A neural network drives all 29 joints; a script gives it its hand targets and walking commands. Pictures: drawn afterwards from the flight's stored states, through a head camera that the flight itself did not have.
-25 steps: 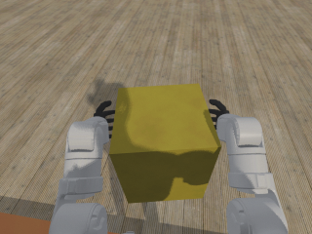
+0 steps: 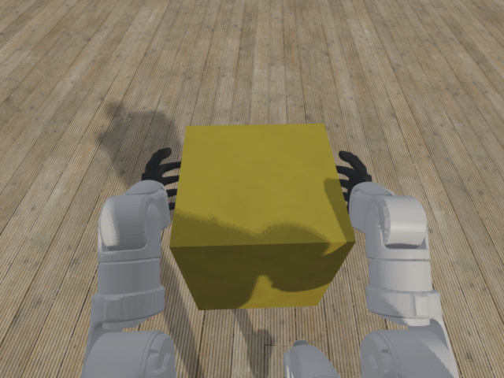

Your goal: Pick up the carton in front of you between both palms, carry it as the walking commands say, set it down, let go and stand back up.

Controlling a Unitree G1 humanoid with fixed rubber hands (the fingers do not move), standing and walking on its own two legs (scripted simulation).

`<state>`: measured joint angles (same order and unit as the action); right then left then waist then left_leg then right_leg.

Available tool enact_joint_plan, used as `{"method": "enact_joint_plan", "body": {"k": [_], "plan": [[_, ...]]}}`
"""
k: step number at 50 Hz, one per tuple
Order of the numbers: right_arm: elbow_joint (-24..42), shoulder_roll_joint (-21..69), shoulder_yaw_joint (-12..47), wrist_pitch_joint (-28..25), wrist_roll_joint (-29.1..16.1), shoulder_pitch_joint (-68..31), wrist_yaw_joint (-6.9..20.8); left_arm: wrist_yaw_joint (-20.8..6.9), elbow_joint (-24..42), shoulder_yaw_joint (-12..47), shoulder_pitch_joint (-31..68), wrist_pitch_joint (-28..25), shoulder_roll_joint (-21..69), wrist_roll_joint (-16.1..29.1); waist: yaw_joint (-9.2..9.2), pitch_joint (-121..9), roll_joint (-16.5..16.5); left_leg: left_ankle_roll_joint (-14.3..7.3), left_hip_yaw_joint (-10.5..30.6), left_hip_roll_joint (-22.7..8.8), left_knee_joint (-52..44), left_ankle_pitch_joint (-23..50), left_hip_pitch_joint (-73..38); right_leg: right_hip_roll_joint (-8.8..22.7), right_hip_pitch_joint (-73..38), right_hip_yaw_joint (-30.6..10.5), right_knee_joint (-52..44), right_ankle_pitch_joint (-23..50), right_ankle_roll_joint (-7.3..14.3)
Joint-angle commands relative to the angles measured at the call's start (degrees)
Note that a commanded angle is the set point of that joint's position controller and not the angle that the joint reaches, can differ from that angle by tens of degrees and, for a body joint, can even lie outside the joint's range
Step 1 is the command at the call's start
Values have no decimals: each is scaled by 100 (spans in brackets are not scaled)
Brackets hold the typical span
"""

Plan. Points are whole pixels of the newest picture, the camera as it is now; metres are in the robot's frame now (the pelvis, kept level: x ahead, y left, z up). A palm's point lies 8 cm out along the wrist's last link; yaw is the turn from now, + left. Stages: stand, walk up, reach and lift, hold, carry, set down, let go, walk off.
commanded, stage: carry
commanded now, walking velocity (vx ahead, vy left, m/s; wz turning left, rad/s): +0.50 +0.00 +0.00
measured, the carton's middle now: (257, 223) +0.36 -0.02 +0.03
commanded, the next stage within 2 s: none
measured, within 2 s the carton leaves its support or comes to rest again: neither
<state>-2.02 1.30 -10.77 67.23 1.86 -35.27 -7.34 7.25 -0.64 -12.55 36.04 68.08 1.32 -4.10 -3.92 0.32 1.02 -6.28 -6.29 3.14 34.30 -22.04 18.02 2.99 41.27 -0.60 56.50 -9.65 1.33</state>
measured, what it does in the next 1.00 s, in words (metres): goes down: right foot 0.09 m lower, then left foot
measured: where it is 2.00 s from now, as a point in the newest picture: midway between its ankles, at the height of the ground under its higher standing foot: (235, 154)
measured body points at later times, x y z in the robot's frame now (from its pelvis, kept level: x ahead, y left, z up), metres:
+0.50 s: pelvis +0.35 -0.02 -0.09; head +0.41 -0.03 +0.36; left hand +0.70 +0.15 -0.02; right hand +0.72 -0.15 -0.03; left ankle +0.44 +0.13 -0.73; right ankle +0.31 -0.07 -0.82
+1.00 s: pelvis +0.70 +0.02 -0.06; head +0.72 +0.04 +0.39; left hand +1.03 +0.15 +0.02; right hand +1.00 -0.15 +0.03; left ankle +0.65 +0.08 -0.82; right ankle +0.78 -0.15 -0.75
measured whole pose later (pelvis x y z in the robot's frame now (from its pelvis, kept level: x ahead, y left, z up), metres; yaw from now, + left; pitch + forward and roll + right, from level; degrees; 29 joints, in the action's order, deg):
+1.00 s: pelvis +0.70 +0.02 -0.06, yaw -2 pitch +5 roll -3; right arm 14.7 8.4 -12.4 66.2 4.4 -16.9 -5.4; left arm 6.3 13.6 -10.5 18.5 65.2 9.6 -6.6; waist -1.7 -4.3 -0.9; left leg -4.1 -7.1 -0.8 13.9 -12.2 7.3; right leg 3.4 35.4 4.2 46.1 -12.6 -1.7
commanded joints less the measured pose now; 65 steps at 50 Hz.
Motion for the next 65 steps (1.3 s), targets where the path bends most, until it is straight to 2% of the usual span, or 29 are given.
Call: {"method": "enact_joint_plan", "body": {"k": [1, 5, 8, 10, 11, 12, 13, 14, 15, 16, 18, 20, 24, 30, 33, 34, 35, 36, 37, 40, 47, 54, 57, 59, 60, 61, 62, 63, 65], "plan": [[781, 5954, 3895, -59, -2631, -4114, 1461, -1053, 385, 3869, 3521, -79, 5868, 2095, -289, -2329, -436, -575, 1545, -1102, -378, 3166, -2762, -174, 838, 310, -1153, 1009, -22], [391, 5856, 3856, -34, -2589, -3955, 1557, -1108, 119, 3674, 3419, 33, 5556, 1792, -441, -2031, -510, -445, 1228, -818, -53, 2452, -2103, -326, -272, 566, -2726, 2772, 215], [54, 5932, 3828, -67, -2600, -4080, 1614, -1171, -205, 3489, 3444, 88, 5402, 1672, -301, -1727, -644, -386, 1222, -871, 435, 2253, -1820, -172, -875, 417, -3216, 2954, 417], [-149, 6041, 3824, -90, -2597, -4239, 1626, -1234, -467, 3320, 3397, 94, 5351, 1657, 140, -1758, -597, -279, 1085, -870, 1276, 2785, -1456, -92, -1964, 502, -3543, 2662, 474], [-266, 6083, 3770, -103, -2555, -4237, 1624, -1274, -593, 3221, 3381, 84, 5325, 1656, 675, -2071, -198, -108, 496, -510, 2611, 3033, -724, -178, -3523, 709, -3695, 2633, 419], [-314, 6033, 3688, -113, -2512, -4329, 1615, -1333, -810, 3043, 3203, 76, 5277, 1608, 872, -2092, 690, 46, 213, 9, 3994, -27, 795, 309, -4700, 191, -3170, 2933, 393], [-507, 6082, 3618, -32, -2515, -4418, 1582, -1337, -1141, 2960, 3195, 65, 5155, 1604, 609, -2620, 1558, 240, 654, 103, 4706, -1230, 2248, 1266, -6336, -1433, -1956, 5073, 942], [-531, 6085, 3531, 6, -2499, -4414, 1520, -1360, -1269, 2896, 3193, 63, 5184, 1707, 850, -3222, 1560, 384, 967, -119, 5405, -1013, 3054, 1801, -6930, -2354, -2225, 3660, 1554], [-338, 6074, 3491, 14, -2434, -4503, 1452, -1403, -1216, 3018, 3305, -3, 5508, 1925, 872, -3314, 1327, 366, 988, -230, 5613, -697, 3418, 1877, -6348, -3073, -2863, 1066, 1898], [-135, 6162, 3444, -12, -2381, -4705, 1384, -1455, -935, 3211, 3681, -44, 5952, 2197, 742, -3062, 470, 356, 983, -400, 5244, -337, 3307, 1655, -5577, -2960, -3181, 165, 1695], [177, 6314, 3386, -75, -2273, -4731, 1261, -1502, -276, 3624, 4564, -127, 6558, 2714, 574, -2605, 70, 455, 933, -601, 4351, -112, 2882, 1417, -4330, -2406, -3344, 522, 1551], [267, 6400, 3392, -161, -2142, -4401, 1161, -1516, 52, 3831, 4682, -215, 6778, 2977, 584, -2602, 190, 523, 763, -681, 3987, 124, 2733, 1132, -3934, -1899, -3376, 514, 1416], [317, 6352, 3554, -364, -1881, -3710, 1097, -1551, 170, 4088, 4082, -409, 6837, 3003, 771, -2693, 366, 531, 418, -658, 2908, 695, 3239, 827, -4701, -1266, -3084, 2676, 1255], [556, 6129, 3948, -619, -1737, -3260, 1124, -1561, 306, 4448, 3463, -671, 6635, 2847, 844, -2420, 469, 359, -293, -125, -271, 2455, 1729, 424, -4954, -229, -3066, 4103, 719], [800, 5879, 4101, -617, -1865, -3136, 1161, -1485, 427, 4499, 3221, -690, 6315, 2739, 248, -3015, 658, 216, -511, 22, -1288, 3049, -787, 433, -4567, 329, -1689, 4871, 293], [873, 5786, 4133, -592, -1912, -3017, 1196, -1460, 477, 4490, 3156, -667, 6173, 2644, 134, -3293, 348, 176, 156, -639, -1082, 3002, -2189, 363, -3535, 293, -724, 3449, 166], [818, 5631, 4060, -553, -1894, -2962, 1221, -1456, 442, 4495, 2972, -588, 6159, 2602, 336, -3949, -992, -333, 2212, -2426, -269, 5275, -3915, -20, -2064, 213, 360, -636, -44], [604, 5560, 3988, -518, -1897, -2613, 1232, -1434, 346, 4377, 2653, -499, 6025, 2573, 220, -4382, -1752, -1230, 3913, -2834, -869, 4030, -4915, -754, -547, -120, 1848, -2282, -211], [750, 5683, 4075, -485, -1969, -2495, 1264, -1407, 431, 4354, 2621, -458, 6001, 2531, 208, -4116, -1256, -1123, 3596, -2643, -1100, 3242, -4724, -429, -112, -226, 2013, -1988, -138], [1583, 6069, 4270, -335, -2221, -2967, 1373, -1356, 877, 4275, 2554, -375, 6144, 2370, 257, -3108, -324, -461, 2315, -2159, -1533, 3843, -3377, 18, -275, -81, 838, -1166, -135], [1880, 5824, 4322, 38, -2074, -1467, 1725, -1238, 1167, 4393, 810, -192, 5995, 1581, 274, -2504, -927, -175, 1041, -1735, -1878, 4330, -3175, -45, -143, 560, -818, -449, -322], [1821, 5617, 4296, 139, -1802, -368, 1861, -1495, 1463, 4683, 132, 21, 5971, 1774, 273, -1263, -1023, -45, 292, -1495, -2279, 4108, -2382, -58, -481, 1085, -2356, 766, -221], [1862, 5654, 4277, 175, -1680, 20, 1835, -1609, 1582, 4694, -116, 111, 5927, 1896, 307, -1148, -1069, 137, 28, -1552, -2016, 4844, -2256, -134, -1351, 1253, -2908, 1054, -58], [1967, 5605, 4337, 196, -1717, -24, 1820, -1662, 1600, 4692, -150, 127, 5876, 1971, 434, -1581, -981, 344, -392, -1327, -764, 5192, -1888, -522, -2874, 1631, -3204, 742, -19], [2014, 5553, 4355, 197, -1734, -57, 1809, -1692, 1600, 4660, -172, 127, 5855, 2000, 529, -1927, -636, 481, -453, -1149, 253, 4217, -1061, -255, -4117, 1323, -3115, 256, 3], [2109, 5598, 4431, 228, -1770, -148, 1794, -1717, 1575, 4587, -162, 123, 5744, 1981, 560, -2498, 506, 682, -269, -823, 2021, 2396, 364, 1377, -5408, -1111, -3271, -696, 562], [2235, 5579, 4495, 236, -1807, -247, 1791, -1741, 1390, 4580, -285, 74, 5868, 2021, 542, -2673, 1783, 732, 112, 35, 3296, -317, 1675, 2181, -5867, -3268, -4355, -845, 1186], [2214, 5735, 4549, 189, -1827, -335, 1783, -1766, 1531, 4639, -256, 42, 6024, 2116, 502, -2454, 1225, 546, 653, -393, 4010, -432, 1982, 2179, -5562, -2839, -4372, -486, 1184], [2243, 5980, 4599, 73, -1859, -299, 1793, -1786, 1685, 4734, -166, -63, 6298, 2158, 458, -2267, 309, 401, 767, -930, 3834, 122, 1843, 1820, -4578, -1735, -4363, -43, 865]]}}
